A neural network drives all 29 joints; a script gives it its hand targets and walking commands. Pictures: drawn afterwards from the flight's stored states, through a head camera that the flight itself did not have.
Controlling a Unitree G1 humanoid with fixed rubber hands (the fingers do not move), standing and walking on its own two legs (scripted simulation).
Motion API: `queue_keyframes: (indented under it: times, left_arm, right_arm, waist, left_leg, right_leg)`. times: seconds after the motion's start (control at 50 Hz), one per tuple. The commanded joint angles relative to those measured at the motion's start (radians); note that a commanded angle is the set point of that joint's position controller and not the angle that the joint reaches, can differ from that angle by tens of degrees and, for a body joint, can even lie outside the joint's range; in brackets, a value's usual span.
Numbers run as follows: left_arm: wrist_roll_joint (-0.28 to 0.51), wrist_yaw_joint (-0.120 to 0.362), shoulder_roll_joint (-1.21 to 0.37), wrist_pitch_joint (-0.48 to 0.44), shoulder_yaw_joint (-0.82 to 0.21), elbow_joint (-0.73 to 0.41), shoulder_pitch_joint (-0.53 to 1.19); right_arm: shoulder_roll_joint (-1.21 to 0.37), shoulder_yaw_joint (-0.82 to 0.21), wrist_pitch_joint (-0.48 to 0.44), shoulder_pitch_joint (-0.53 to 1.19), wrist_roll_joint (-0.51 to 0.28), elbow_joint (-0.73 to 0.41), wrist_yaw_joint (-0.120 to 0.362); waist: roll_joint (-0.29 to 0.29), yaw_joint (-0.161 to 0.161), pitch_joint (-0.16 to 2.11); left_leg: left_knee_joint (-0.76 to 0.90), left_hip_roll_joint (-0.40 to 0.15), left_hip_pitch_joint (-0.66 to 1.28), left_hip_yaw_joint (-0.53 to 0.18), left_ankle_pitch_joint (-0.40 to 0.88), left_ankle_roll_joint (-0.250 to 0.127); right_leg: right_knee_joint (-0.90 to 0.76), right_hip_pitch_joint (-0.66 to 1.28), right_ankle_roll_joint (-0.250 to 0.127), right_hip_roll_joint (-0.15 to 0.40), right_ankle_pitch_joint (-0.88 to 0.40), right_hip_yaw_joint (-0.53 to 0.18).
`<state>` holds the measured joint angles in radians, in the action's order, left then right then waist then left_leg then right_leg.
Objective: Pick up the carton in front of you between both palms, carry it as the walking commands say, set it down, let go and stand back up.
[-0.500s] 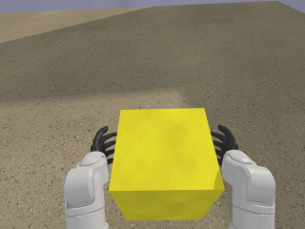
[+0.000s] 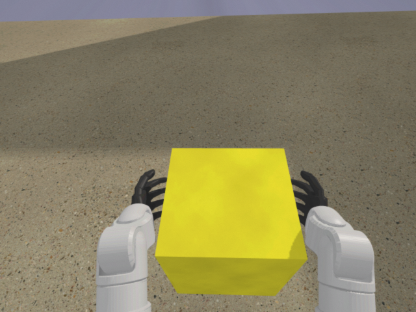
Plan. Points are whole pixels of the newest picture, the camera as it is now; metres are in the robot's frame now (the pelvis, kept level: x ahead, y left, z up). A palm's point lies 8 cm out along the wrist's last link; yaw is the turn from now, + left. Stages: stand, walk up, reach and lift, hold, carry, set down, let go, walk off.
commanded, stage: carry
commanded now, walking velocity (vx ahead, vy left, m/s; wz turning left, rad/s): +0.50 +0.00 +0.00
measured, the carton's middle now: (226, 226) +0.30 +0.01 +0.02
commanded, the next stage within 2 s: none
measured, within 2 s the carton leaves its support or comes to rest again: neither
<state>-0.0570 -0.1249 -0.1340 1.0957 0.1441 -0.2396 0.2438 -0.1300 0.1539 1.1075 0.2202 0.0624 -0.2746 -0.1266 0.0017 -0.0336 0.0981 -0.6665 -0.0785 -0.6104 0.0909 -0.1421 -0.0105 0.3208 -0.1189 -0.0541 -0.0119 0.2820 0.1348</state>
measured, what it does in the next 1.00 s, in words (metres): walks ahead: left foot, then right foot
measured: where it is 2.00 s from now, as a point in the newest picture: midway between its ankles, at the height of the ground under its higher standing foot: (219, 190)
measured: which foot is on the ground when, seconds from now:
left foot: up 0.00-0.10, down 0.12-0.62, up 0.64-1.00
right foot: down 0.00-0.14, up 0.16-0.58, down 0.60-1.00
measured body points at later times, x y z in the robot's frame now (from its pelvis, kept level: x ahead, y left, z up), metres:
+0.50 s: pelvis +0.32 +0.03 +0.00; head +0.33 +0.05 +0.45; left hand +0.61 +0.18 +0.08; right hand +0.60 -0.13 +0.09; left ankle +0.20 +0.11 -0.74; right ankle +0.44 -0.11 -0.71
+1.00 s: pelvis +0.65 +0.01 +0.00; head +0.62 +0.01 +0.45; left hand +0.90 +0.17 +0.10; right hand +0.90 -0.14 +0.09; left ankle +0.80 +0.15 -0.72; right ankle +0.52 -0.08 -0.74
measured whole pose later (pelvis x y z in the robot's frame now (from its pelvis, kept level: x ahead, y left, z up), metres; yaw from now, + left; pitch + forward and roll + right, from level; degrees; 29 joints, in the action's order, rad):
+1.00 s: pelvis +0.65 +0.01 +0.00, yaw +0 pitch +3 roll +0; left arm -0.07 -0.12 -0.13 1.21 0.05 -0.49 0.03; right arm -0.13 0.05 1.23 0.02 0.08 -0.52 -0.11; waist 0.00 -0.01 0.14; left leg -0.55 -0.10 -0.56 0.15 -0.06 0.02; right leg 0.24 0.03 0.00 0.03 0.32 0.18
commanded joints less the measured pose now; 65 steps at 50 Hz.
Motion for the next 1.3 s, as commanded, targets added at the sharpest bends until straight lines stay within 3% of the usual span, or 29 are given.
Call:
queue_keyframes:
  times: [0.0,0.04,0.08,0.1,0.12,0.14,0.16,0.2,0.26,0.38,0.5,0.56,0.58,0.6,0.62,0.64,0.68,0.7,0.74,0.82,0.98,1.04,1.06,1.08,1.1,1.12,1.16,1.2,1.28]
  left_arm:
    - [0.294,0.108,-0.664,0.001,-0.666,-0.033,0.577]
    - [0.294,0.087,-0.640,0.011,-0.637,-0.008,0.622]
    - [0.299,0.069,-0.633,0.028,-0.620,0.013,0.656]
    - [0.296,0.059,-0.620,0.038,-0.610,0.016,0.667]
    - [0.302,0.052,-0.622,0.052,-0.598,0.017,0.678]
    - [0.309,0.047,-0.635,0.060,-0.594,0.013,0.700]
    - [0.316,0.044,-0.665,0.064,-0.591,0.002,0.729]
    - [0.310,0.050,-0.739,0.068,-0.577,-0.006,0.748]
    - [0.275,0.069,-0.817,0.066,-0.596,-0.014,0.692]
    - [0.222,0.115,-0.894,0.066,-0.681,-0.089,0.421]
    - [0.310,0.163,-0.944,0.094,-0.765,-0.276,0.297]
    - [0.337,0.173,-0.893,0.113,-0.770,-0.319,0.279]
    - [0.335,0.175,-0.878,0.119,-0.759,-0.317,0.253]
    - [0.322,0.176,-0.844,0.123,-0.742,-0.307,0.241]
    - [0.331,0.179,-0.848,0.124,-0.737,-0.284,0.224]
    - [0.337,0.184,-0.859,0.127,-0.740,-0.293,0.216]
    - [0.339,0.191,-0.902,0.120,-0.753,-0.291,0.229]
    - [0.341,0.194,-0.913,0.116,-0.758,-0.289,0.239]
    - [0.342,0.202,-0.914,0.110,-0.763,-0.281,0.224]
    - [0.341,0.213,-0.880,0.101,-0.762,-0.285,0.199]
    - [0.306,0.181,-0.754,0.131,-0.726,-0.311,0.183]
    - [0.308,0.168,-0.724,0.149,-0.725,-0.308,0.197]
    - [0.306,0.164,-0.712,0.155,-0.723,-0.308,0.200]
    - [0.313,0.163,-0.711,0.164,-0.735,-0.332,0.218]
    - [0.320,0.167,-0.718,0.166,-0.748,-0.332,0.231]
    - [0.326,0.174,-0.769,0.159,-0.763,-0.316,0.238]
    - [0.330,0.191,-0.867,0.135,-0.772,-0.302,0.239]
    - [0.325,0.197,-0.927,0.111,-0.783,-0.298,0.232]
    - [0.297,0.182,-0.932,0.080,-0.789,-0.305,0.167]
  right_arm:
    - [-0.686,-0.674,-0.013,0.602,-0.267,-0.007,0.089]
    - [-0.651,-0.637,-0.002,0.643,-0.268,0.014,0.071]
    - [-0.621,-0.594,0.013,0.648,-0.263,0.051,0.053]
    - [-0.599,-0.569,0.021,0.629,-0.257,0.073,0.045]
    - [-0.564,-0.539,0.029,0.615,-0.249,0.082,0.036]
    - [-0.574,-0.535,0.035,0.647,-0.253,0.085,0.030]
    - [-0.616,-0.550,0.041,0.671,-0.271,0.058,0.033]
    - [-0.725,-0.601,0.042,0.754,-0.326,-0.005,0.059]
    - [-0.832,-0.664,0.043,0.795,-0.375,-0.059,0.103]
    - [-0.903,-0.719,0.056,0.497,-0.340,-0.098,0.166]
    - [-0.927,-0.727,0.081,0.277,-0.326,-0.225,0.193]
    - [-0.872,-0.735,0.098,0.257,-0.330,-0.277,0.186]
    - [-0.849,-0.740,0.104,0.273,-0.330,-0.293,0.185]
    - [-0.837,-0.749,0.116,0.280,-0.338,-0.314,0.183]
    - [-0.824,-0.756,0.124,0.280,-0.342,-0.317,0.185]
    - [-0.843,-0.768,0.123,0.278,-0.346,-0.301,0.187]
    - [-0.886,-0.778,0.116,0.276,-0.342,-0.282,0.193]
    - [-0.903,-0.778,0.110,0.265,-0.336,-0.267,0.194]
    - [-0.917,-0.777,0.098,0.234,-0.317,-0.245,0.192]
    - [-0.909,-0.781,0.083,0.209,-0.295,-0.246,0.181]
    - [-0.786,-0.770,0.118,0.232,-0.314,-0.293,0.163]
    - [-0.747,-0.739,0.134,0.215,-0.313,-0.265,0.158]
    - [-0.739,-0.726,0.138,0.198,-0.309,-0.250,0.158]
    - [-0.727,-0.711,0.134,0.198,-0.301,-0.228,0.159]
    - [-0.759,-0.710,0.131,0.181,-0.309,-0.213,0.162]
    - [-0.793,-0.720,0.127,0.198,-0.319,-0.234,0.168]
    - [-0.896,-0.753,0.107,0.231,-0.339,-0.256,0.185]
    - [-0.947,-0.780,0.086,0.261,-0.352,-0.277,0.198]
    - [-0.926,-0.796,0.067,0.221,-0.366,-0.302,0.213]
  waist:
    - [0.132,-0.029,0.181]
    - [0.149,-0.025,0.169]
    - [0.095,0.037,0.232]
    - [0.016,0.084,0.324]
    - [-0.190,0.103,0.397]
    - [-0.344,0.100,0.390]
    - [-0.260,0.091,0.380]
    - [-0.054,0.093,0.332]
    - [-0.093,0.066,0.327]
    - [-0.121,0.054,0.251]
    - [-0.166,0.062,0.160]
    - [-0.159,0.034,0.250]
    - [-0.100,0.013,0.309]
    - [0.111,0.005,0.408]
    - [0.277,0.004,0.390]
    - [0.210,0.008,0.360]
    - [0.046,0.014,0.292]
    - [0.032,0.020,0.263]
    - [0.081,0.022,0.241]
    - [0.120,0.021,0.159]
    - [0.149,0.015,0.045]
    - [0.105,0.040,0.121]
    - [0.037,0.058,0.193]
    - [-0.206,0.067,0.290]
    - [-0.351,0.068,0.287]
    - [-0.253,0.059,0.283]
    - [-0.064,0.055,0.269]
    - [-0.086,0.044,0.256]
    - [-0.139,0.042,0.227]
  left_leg:
    - [0.069,0.047,0.017,0.062,0.046,-0.018]
    - [0.116,0.053,0.073,0.074,0.025,-0.039]
    - [0.206,0.118,0.345,0.142,-0.003,-0.059]
    - [0.196,0.034,0.595,0.028,-0.032,-0.080]
    - [0.281,-0.231,0.757,-0.435,-0.124,-0.161]
    - [0.364,-0.321,0.889,-0.691,-0.037,-0.253]
    - [0.332,-0.319,0.872,-0.630,0.018,-0.263]
    - [0.321,-0.259,0.745,-0.452,0.108,-0.210]
    - [0.380,-0.219,0.651,-0.309,0.154,-0.156]
    - [0.428,-0.156,0.764,-0.121,0.418,-0.119]
    - [0.391,-0.120,0.808,0.005,0.663,-0.091]
    - [0.114,-0.095,0.687,0.107,0.775,-0.034]
    - [-0.061,-0.074,0.528,0.111,0.542,-0.010]
    - [-0.362,0.012,0.244,0.084,0.209,0.026]
    - [-0.572,0.131,-0.008,0.013,-0.320,0.038]
    - [-0.689,0.064,-0.084,-0.081,-0.344,0.006]
    - [-0.592,-0.022,-0.068,-0.105,-0.242,-0.013]
    - [-0.503,-0.046,-0.034,-0.104,-0.202,-0.008]
    - [-0.361,-0.038,0.032,-0.056,-0.156,0.007]
    - [-0.092,-0.035,0.023,0.013,-0.045,0.042]
    - [0.150,-0.005,0.076,0.095,0.111,0.014]
    - [0.217,0.081,0.375,0.198,0.002,-0.004]
    - [0.218,0.024,0.597,0.115,-0.037,-0.011]
    - [0.327,-0.249,0.803,-0.351,-0.203,-0.137]
    - [0.460,-0.346,0.864,-0.619,-0.094,-0.207]
    - [0.434,-0.346,0.842,-0.534,0.026,-0.207]
    - [0.411,-0.298,0.712,-0.350,0.123,-0.154]
    - [0.457,-0.255,0.613,-0.212,0.093,-0.102]
    - [0.446,-0.206,0.603,-0.035,0.361,-0.101]
  right_leg:
    - [-0.032,0.172,-0.105,0.218,-0.432,-0.126]
    - [0.024,0.161,-0.090,0.228,-0.455,-0.121]
    - [0.247,0.068,-0.046,0.186,-0.581,-0.031]
    - [0.451,-0.079,-0.002,0.156,-0.453,0.001]
    - [0.738,-0.308,0.049,0.059,-0.161,0.020]
    - [0.922,-0.583,0.055,-0.052,0.218,-0.068]
    - [1.027,-0.643,0.030,0.020,0.217,-0.145]
    - [0.976,-0.650,0.017,0.087,0.130,-0.153]
    - [0.818,-0.565,0.041,0.106,0.040,-0.122]
    - [0.435,-0.580,0.083,0.087,-0.113,-0.026]
    - [0.159,-0.456,0.054,0.027,-0.261,0.083]
    - [0.071,-0.071,0.018,-0.042,-0.253,0.162]
    - [0.085,0.146,0.004,0.037,-0.209,0.057]
    - [0.083,0.385,-0.125,0.327,-0.132,-0.398]
    - [-0.039,0.468,-0.232,0.437,-0.237,-0.667]
    - [-0.027,0.437,-0.232,0.435,-0.298,-0.587]
    - [-0.044,0.270,-0.156,0.378,-0.343,-0.407]
    - [-0.084,0.194,-0.119,0.353,-0.284,-0.342]
    - [-0.131,0.113,-0.088,0.318,-0.222,-0.232]
    - [-0.195,0.078,-0.094,0.279,-0.163,-0.121]
    - [-0.132,0.138,-0.047,0.258,-0.346,-0.029]
    - [0.151,0.081,0.002,0.206,-0.533,0.073]
    - [0.348,-0.047,0.033,0.179,-0.453,0.086]
    - [0.674,-0.309,0.091,0.075,-0.246,0.074]
    - [0.857,-0.516,0.089,-0.011,0.174,-0.010]
    - [0.972,-0.559,0.061,0.053,0.194,-0.112]
    - [0.933,-0.542,0.032,0.131,0.095,-0.142]
    - [0.800,-0.477,0.037,0.149,0.007,-0.119]
    - [0.548,-0.435,0.072,0.105,-0.030,-0.032]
